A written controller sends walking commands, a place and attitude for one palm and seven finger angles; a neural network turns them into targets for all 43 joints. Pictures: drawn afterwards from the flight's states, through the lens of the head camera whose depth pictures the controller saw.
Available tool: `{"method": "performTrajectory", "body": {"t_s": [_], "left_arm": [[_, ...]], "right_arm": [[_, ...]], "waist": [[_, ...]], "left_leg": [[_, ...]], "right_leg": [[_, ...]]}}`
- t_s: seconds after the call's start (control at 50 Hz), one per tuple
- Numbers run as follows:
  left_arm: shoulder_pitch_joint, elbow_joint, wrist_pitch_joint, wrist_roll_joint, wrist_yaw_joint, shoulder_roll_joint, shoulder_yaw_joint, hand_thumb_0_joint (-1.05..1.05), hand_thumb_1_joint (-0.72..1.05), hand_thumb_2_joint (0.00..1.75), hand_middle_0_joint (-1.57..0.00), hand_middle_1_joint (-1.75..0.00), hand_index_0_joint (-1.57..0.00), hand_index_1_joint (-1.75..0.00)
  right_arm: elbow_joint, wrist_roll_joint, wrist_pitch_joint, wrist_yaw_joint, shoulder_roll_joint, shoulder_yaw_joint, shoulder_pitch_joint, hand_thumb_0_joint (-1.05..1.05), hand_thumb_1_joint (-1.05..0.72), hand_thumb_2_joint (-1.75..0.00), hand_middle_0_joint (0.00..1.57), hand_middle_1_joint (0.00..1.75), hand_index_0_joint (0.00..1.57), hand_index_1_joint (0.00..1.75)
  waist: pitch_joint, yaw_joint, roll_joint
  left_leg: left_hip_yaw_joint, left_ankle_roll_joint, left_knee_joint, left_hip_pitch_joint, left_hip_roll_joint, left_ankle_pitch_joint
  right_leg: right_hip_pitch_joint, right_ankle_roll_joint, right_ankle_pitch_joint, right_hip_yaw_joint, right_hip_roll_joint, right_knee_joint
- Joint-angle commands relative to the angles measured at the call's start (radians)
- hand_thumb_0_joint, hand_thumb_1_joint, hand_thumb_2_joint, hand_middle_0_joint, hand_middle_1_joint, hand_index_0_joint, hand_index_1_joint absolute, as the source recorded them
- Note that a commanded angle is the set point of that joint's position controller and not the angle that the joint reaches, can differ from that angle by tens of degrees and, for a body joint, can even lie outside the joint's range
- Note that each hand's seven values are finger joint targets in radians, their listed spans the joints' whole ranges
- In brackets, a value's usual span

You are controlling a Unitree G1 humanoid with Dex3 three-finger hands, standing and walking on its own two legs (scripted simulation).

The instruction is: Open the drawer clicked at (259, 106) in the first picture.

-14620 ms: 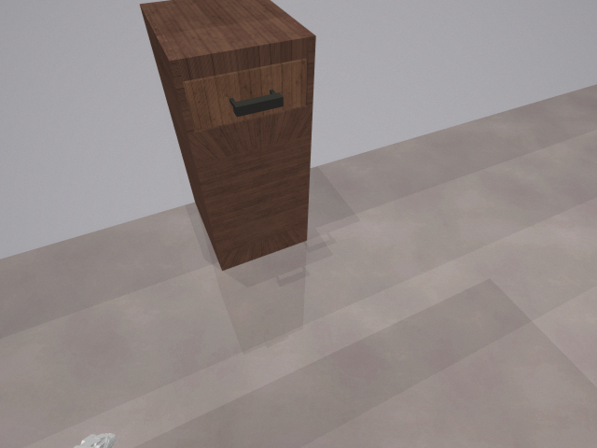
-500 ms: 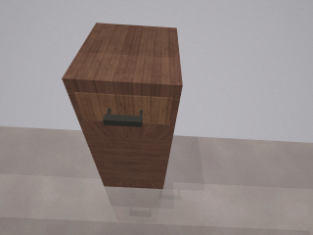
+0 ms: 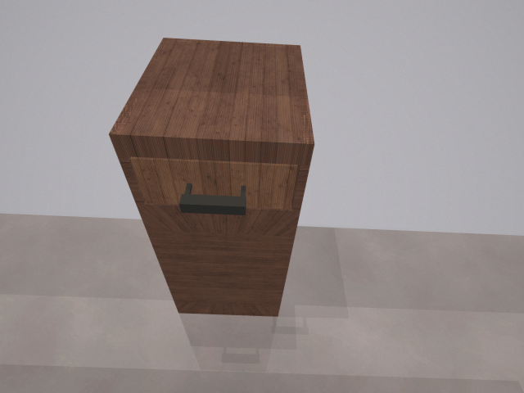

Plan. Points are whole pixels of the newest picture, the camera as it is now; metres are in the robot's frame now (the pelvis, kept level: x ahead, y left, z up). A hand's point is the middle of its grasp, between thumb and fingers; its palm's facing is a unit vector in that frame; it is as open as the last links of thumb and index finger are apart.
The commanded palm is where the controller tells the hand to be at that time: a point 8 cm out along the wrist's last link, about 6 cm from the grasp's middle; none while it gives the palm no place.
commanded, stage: come to a stop and stand still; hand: left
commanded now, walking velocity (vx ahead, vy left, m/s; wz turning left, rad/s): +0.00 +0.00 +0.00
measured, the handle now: (214, 196) +0.50 +0.13 -0.04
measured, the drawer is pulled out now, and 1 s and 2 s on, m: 0.00 0.00 0.00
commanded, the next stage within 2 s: look again from close up in 0.04 s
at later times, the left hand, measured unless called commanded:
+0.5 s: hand out of the picture -0.04 +0.13 -0.18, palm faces +0.04 -0.99 -0.12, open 16.2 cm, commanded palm none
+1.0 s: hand (145, 377) +0.16 +0.18 -0.06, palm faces -0.11 -0.44 -0.89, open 16.5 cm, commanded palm +0.12 +0.19 -0.03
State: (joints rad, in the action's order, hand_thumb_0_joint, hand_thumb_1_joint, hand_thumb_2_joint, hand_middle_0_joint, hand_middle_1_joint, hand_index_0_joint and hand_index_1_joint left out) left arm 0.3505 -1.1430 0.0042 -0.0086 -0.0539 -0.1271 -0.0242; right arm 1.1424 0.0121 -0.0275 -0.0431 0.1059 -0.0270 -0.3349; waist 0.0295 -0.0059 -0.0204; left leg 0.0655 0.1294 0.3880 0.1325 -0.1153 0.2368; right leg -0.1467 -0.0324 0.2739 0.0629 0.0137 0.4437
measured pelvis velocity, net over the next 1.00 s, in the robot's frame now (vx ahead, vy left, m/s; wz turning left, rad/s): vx -0.02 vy -0.02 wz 0.00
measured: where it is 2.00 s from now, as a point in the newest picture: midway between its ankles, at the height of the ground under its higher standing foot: outside the picture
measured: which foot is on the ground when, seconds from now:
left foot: down 0.00-1.00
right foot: down 0.00-1.00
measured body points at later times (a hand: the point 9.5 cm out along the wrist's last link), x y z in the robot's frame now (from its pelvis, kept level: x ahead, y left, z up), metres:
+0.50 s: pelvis +0.00 +0.00 +0.00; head +0.00 +0.01 +0.45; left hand -0.04 +0.19 -0.17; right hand -0.03 -0.21 -0.16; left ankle -0.01 +0.03 -0.74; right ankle -0.02 -0.15 -0.74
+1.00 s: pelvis -0.02 -0.02 -0.03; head -0.03 -0.06 +0.42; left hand +0.16 +0.20 -0.01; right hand +0.12 -0.30 -0.13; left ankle -0.01 +0.03 -0.74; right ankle +0.00 -0.12 -0.74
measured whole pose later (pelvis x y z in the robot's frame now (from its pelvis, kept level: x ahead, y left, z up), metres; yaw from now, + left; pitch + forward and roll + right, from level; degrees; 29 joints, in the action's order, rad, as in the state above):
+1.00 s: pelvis -0.02 -0.02 -0.03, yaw +0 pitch +4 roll +1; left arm 0.43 -0.12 0.04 -0.66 -0.36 -0.33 -0.16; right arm 0.72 0.01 -0.22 -0.06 0.31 0.04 -0.27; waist -0.11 -0.01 0.07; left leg 0.09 0.10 0.73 0.44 -0.10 0.36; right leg -0.49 0.03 0.38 -0.01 0.00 0.79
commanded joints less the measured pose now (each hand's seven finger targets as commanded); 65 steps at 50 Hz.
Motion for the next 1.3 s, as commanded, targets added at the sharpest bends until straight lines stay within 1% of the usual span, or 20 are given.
{"method": "performTrajectory", "body": {"t_s": [0.0, 0.14, 0.68, 0.7, 0.72, 0.74, 0.76, 0.78, 0.8, 0.82, 0.88, 0.92, 0.94, 0.98, 1.02, 1.06, 1.08, 1.14, 1.26, 1.28], "left_arm": [[0.086, 0.014, -0.013, 0.004, 0.001, -0.037, 0.01, 0.0, -0.5, 0.3, -0.15, -0.3, -0.15, -0.3], [0.094, 0.006, -0.013, 0.002, 0.002, -0.031, 0.01, 0.0, -0.5, 0.3, -0.15, -0.3, -0.15, -0.3], [0.109, 0.004, -0.022, 0.0, 0.003, -0.016, 0.012, 0.0, -0.5, 0.3, -0.15, -0.3, -0.15, -0.3], [0.092, -0.001, -0.051, -0.024, -0.028, -0.096, 0.008, 0.0, -0.5, 0.3, -0.15, -0.3, -0.15, -0.3], [-0.64, 1.588, -0.185, -0.103, -0.04, -0.329, -0.079, 0.0, -0.5, 0.3, -0.15, -0.32, -0.15, -0.32], [-0.331, 1.295, -0.099, -0.131, -0.121, -0.29, 0.0, 0.0, -0.5, 0.3, -0.16, -0.33, -0.16, -0.33], [-0.065, 1.193, 0.028, -0.142, -0.162, -0.198, -0.078, 0.0, -0.5, 0.3, -0.16, -0.34, -0.16, -0.34], [0.015, 1.094, 0.063, -0.151, -0.173, -0.067, -0.158, 0.0, -0.5, 0.3, -0.16, -0.36, -0.16, -0.36], [0.0, 1.192, 0.042, -0.187, -0.178, -0.063, -0.198, 0.0, -0.5, 0.3, -0.16, -0.37, -0.16, -0.37], [-0.01, 1.242, 0.026, -0.271, -0.192, -0.123, -0.187, 0.0, -0.5, 0.3, -0.16, -0.39, -0.16, -0.39], [-0.05, 1.364, -0.007, -0.53, -0.263, -0.251, -0.157, 0.0, -0.5, 0.3, -0.17, -0.43, -0.17, -0.43], [-0.084, 1.221, -0.024, -0.699, -0.322, -0.178, -0.191, 0.0, -0.5, 0.3, -0.18, -0.47, -0.18, -0.47], [-0.038, 1.165, -0.033, -0.793, -0.356, -0.167, -0.163, 0.0, -0.5, 0.3, -0.18, -0.48, -0.18, -0.48], [0.174, 1.075, -0.048, -0.937, -0.406, -0.187, -0.084, 0.0, -0.5, 0.3, -0.19, -0.51, -0.19, -0.51], [0.289, 1.086, -0.048, -1.03, -0.425, -0.202, -0.039, 0.0, -0.5, 0.3, -0.19, -0.54, -0.19, -0.54], [0.34, 1.123, -0.054, -1.07, -0.441, -0.29, 0.056, 0.0, -0.5, 0.3, -0.19, -0.57, -0.19, -0.57], [0.282, 1.189, -0.04, -1.086, -0.451, -0.305, 0.051, 0.0, -0.5, 0.3, -0.2, -0.58, -0.2, -0.58], [0.072, 1.292, 0.019, -1.116, -0.481, -0.325, 0.041, 0.0, -0.5, 0.3, -0.21, -0.63, -0.21, -0.63], [-0.358, 1.366, 0.0, -1.068, -0.459, -0.39, 0.036, 0.0, -0.5, 0.3, -0.22, -0.72, -0.22, -0.72], [-0.356, 1.357, -0.018, -1.052, -0.443, -0.389, 0.03, 0.0, -0.5, 0.3, -0.22, -0.74, -0.22, -0.74]], "right_arm": [[-0.008, -0.004, -0.01, -0.011, 0.108, 0.016, -0.085, 0.0, -0.9, -0.9, 0.2, 0.3, 0.2, 0.3], [0.001, -0.003, -0.008, -0.008, 0.099, 0.017, -0.088, 0.0, -0.9, -0.9, 0.2, 0.3, 0.2, 0.3], [0.001, -0.005, -0.012, -0.008, 0.075, 0.018, -0.091, 0.0, -0.9, -0.9, 0.2, 0.3, 0.2, 0.3], [-0.088, -0.019, -0.018, 0.009, 0.169, 0.02, 0.003, 0.0, -0.9, -0.9, 0.2, 0.3, 0.2, 0.3], [-0.48, -0.08, -0.149, -0.024, 0.325, 0.05, -0.056, 0.0, -0.9, -0.9, 0.2, 0.3, 0.2, 0.3], [-0.382, -0.074, -0.258, -0.068, 0.241, 0.034, 0.098, 0.0, -0.9, -0.9, 0.2, 0.3, 0.2, 0.3], [-0.382, -0.085, -0.308, -0.064, 0.206, 0.049, 0.083, 0.0, -0.9, -0.9, 0.2, 0.3, 0.2, 0.3], [-0.346, -0.095, -0.311, -0.067, 0.186, 0.055, 0.057, 0.0, -0.9, -0.9, 0.2, 0.3, 0.2, 0.3], [-0.407, -0.1, -0.322, -0.062, 0.209, 0.071, 0.065, 0.0, -0.9, -0.9, 0.2, 0.3, 0.2, 0.3], [-0.431, -0.086, -0.334, -0.056, 0.255, 0.069, 0.084, 0.0, -0.9, -0.9, 0.2, 0.3, 0.2, 0.3], [-0.556, -0.037, -0.325, -0.046, 0.297, 0.059, 0.124, 0.0, -0.9, -0.9, 0.2, 0.3, 0.2, 0.3], [-0.584, 0.001, -0.265, -0.032, 0.277, 0.07, 0.166, 0.0, -0.9, -0.9, 0.2, 0.3, 0.2, 0.3], [-0.621, 0.024, -0.229, -0.015, 0.28, 0.091, 0.202, 0.0, -0.9, -0.9, 0.2, 0.3, 0.2, 0.3], [-0.673, 0.043, -0.131, 0.042, 0.273, 0.104, 0.279, 0.0, -0.9, -0.9, 0.2, 0.3, 0.2, 0.3], [-0.727, 0.043, -0.026, 0.092, 0.262, 0.099, 0.334, 0.0, -0.9, -0.9, 0.2, 0.3, 0.2, 0.3], [-0.753, 0.017, 0.04, 0.12, 0.241, 0.078, 0.358, 0.0, -0.9, -0.9, 0.2, 0.3, 0.2, 0.3], [-0.773, 0.013, 0.069, 0.127, 0.234, 0.068, 0.38, 0.0, -0.9, -0.9, 0.2, 0.3, 0.2, 0.3], [-0.795, 0.01, 0.113, 0.117, 0.214, 0.061, 0.399, 0.0, -0.9, -0.9, 0.2, 0.3, 0.2, 0.3], [-0.738, 0.046, 0.109, 0.035, 0.204, 0.056, 0.419, 0.0, -0.9, -0.9, 0.2, 0.3, 0.2, 0.3], [-0.735, 0.048, 0.098, 0.027, 0.201, 0.054, 0.417, 0.0, -0.9, -0.9, 0.2, 0.3, 0.2, 0.3]], "waist": [[0.069, 0.007, 0.009], [0.087, 0.007, 0.009], [0.077, 0.006, -0.005], [0.084, 0.016, 0.042], [-0.411, -0.094, 0.276], [-0.415, -0.013, 0.383], [-0.211, -0.018, 0.276], [-0.073, -0.031, 0.102], [-0.021, -0.034, 0.014], [-0.077, -0.028, -0.005], [-0.154, -0.03, 0.011], [-0.06, -0.061, -0.243], [-0.059, -0.028, -0.247], [-0.109, 0.088, -0.183], [-0.145, 0.151, -0.15], [-0.22, 0.2, -0.092], [-0.235, 0.196, -0.02], [-0.285, 0.15, 0.063], [-0.258, 0.023, -0.007], [-0.26, 0.024, -0.008]], "left_leg": [[-0.202, -0.064, -0.12, 0.012, 0.241, -0.226], [-0.203, -0.068, -0.142, 0.028, 0.232, -0.123], [-0.174, -0.061, -0.116, 0.021, 0.219, -0.135], [-0.154, -0.111, 0.046, 0.089, 0.235, -0.463], [-0.183, -0.13, -0.039, -0.216, 0.189, -0.48], [-0.187, -0.168, -0.066, -0.254, 0.239, -0.484], [-0.206, -0.197, -0.13, -0.076, 0.22, -0.28], [-0.174, -0.154, -0.082, 0.03, 0.187, -0.192], [-0.166, -0.128, -0.022, 0.078, 0.182, -0.152], [-0.166, -0.127, 0.028, 0.102, 0.17, -0.066], [-0.266, -0.126, 0.127, 0.21, 0.155, 0.107], [-0.225, -0.096, 0.213, 0.34, 0.122, 0.208], [-0.192, -0.096, 0.248, 0.365, 0.095, 0.199], [-0.126, -0.11, 0.281, 0.41, 0.068, 0.096], [-0.092, -0.119, 0.297, 0.454, 0.069, 0.013], [-0.079, -0.134, 0.303, 0.475, 0.063, -0.072], [-0.077, -0.136, 0.297, 0.463, 0.058, -0.079], [-0.069, -0.117, 0.308, 0.385, 0.048, -0.08], [-0.086, -0.073, 0.363, 0.362, 0.031, 0.066], [-0.086, -0.072, 0.368, 0.354, 0.029, 0.07]], "right_leg": [[-0.061, 0.057, -0.112, 0.022, 0.059, -0.034], [-0.067, 0.059, -0.113, 0.03, 0.063, -0.046], [-0.061, 0.063, -0.154, 0.043, 0.067, -0.068], [-0.095, 0.047, -0.222, 0.008, 0.076, -0.05], [-0.115, 0.064, -0.167, -0.01, -0.041, 0.098], [-0.198, 0.075, 0.072, -0.055, -0.023, 0.232], [-0.296, 0.061, 0.182, -0.072, -0.026, 0.285], [-0.311, 0.055, 0.131, -0.09, -0.019, 0.262], [-0.329, 0.052, 0.113, -0.103, -0.018, 0.218], [-0.339, 0.063, 0.086, -0.093, -0.028, 0.186], [-0.378, 0.086, 0.074, 0.005, -0.031, 0.21], [-0.504, 0.089, 0.23, 0.01, -0.044, 0.186], [-0.518, 0.095, 0.284, 0.015, -0.044, 0.172], [-0.459, 0.122, 0.234, 0.033, -0.048, 0.189], [-0.407, 0.137, 0.092, 0.033, -0.047, 0.243], [-0.315, 0.141, -0.041, 0.066, -0.048, 0.291], [-0.301, 0.143, -0.056, 0.084, -0.048, 0.294], [-0.283, 0.136, -0.061, 0.128, -0.062, 0.26], [-0.279, 0.089, 0.058, 0.241, -0.019, 0.102], [-0.27, 0.084, 0.068, 0.248, -0.01, 0.086]]}}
